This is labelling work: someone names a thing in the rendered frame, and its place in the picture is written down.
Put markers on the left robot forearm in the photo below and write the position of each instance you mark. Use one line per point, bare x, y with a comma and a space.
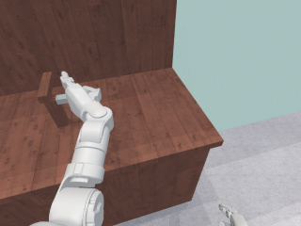
86, 167

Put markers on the robot left upper arm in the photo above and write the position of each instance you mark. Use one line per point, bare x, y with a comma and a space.
76, 206

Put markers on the counter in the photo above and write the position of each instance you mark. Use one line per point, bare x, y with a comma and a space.
161, 137

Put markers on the tap lever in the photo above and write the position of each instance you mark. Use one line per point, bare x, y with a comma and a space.
62, 99

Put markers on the left robot hand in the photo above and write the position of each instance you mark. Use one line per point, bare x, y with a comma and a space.
78, 96

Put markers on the right robot hand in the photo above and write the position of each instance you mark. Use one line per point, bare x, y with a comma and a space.
231, 213

